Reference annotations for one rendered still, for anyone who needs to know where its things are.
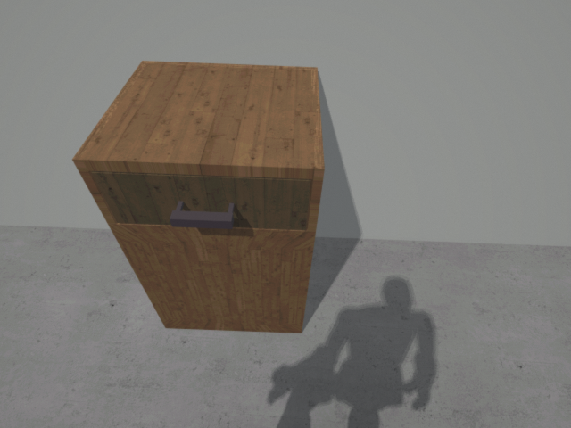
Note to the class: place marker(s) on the handle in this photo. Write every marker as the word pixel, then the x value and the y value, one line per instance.
pixel 202 219

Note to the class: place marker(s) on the cabinet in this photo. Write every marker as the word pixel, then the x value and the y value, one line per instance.
pixel 215 119

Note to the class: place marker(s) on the drawer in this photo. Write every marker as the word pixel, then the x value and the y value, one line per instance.
pixel 260 202

